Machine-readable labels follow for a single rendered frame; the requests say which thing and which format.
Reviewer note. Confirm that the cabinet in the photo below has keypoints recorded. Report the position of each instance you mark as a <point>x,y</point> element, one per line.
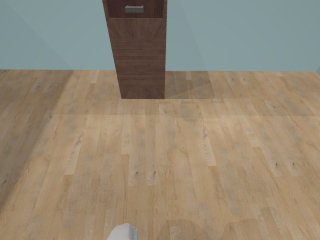
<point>139,52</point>

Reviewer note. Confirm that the handle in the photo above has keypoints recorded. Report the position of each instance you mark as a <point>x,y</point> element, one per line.
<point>134,9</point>

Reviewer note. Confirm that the drawer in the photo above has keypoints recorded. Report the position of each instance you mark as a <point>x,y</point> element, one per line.
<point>151,8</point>

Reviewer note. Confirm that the robot left thigh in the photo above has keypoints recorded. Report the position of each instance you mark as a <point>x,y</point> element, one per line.
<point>123,232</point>

